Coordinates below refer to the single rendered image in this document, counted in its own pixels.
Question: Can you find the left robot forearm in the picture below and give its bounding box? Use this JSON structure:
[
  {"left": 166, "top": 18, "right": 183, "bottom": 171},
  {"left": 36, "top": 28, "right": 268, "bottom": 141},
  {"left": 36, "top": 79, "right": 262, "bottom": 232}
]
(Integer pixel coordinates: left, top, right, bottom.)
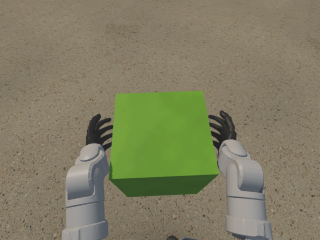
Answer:
[{"left": 61, "top": 143, "right": 110, "bottom": 240}]

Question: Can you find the carton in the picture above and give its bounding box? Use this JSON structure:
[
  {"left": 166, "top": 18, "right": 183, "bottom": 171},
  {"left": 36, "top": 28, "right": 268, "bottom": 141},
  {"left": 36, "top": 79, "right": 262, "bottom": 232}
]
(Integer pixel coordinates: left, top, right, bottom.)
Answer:
[{"left": 109, "top": 90, "right": 219, "bottom": 197}]

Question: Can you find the right robot forearm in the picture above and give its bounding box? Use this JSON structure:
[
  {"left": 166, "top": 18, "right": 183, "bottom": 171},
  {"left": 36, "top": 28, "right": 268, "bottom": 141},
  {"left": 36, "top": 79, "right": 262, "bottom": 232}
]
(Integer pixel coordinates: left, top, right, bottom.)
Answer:
[{"left": 217, "top": 139, "right": 273, "bottom": 240}]

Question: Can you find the left robot hand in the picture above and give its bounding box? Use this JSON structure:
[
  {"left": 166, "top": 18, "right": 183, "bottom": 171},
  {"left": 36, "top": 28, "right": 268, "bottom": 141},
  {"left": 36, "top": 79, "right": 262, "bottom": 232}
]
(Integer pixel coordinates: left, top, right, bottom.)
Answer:
[{"left": 86, "top": 114, "right": 113, "bottom": 151}]

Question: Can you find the right robot hand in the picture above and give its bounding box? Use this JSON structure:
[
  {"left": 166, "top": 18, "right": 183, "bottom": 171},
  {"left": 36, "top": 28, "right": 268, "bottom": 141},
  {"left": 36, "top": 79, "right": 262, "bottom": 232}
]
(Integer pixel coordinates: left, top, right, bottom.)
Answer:
[{"left": 208, "top": 110, "right": 237, "bottom": 151}]

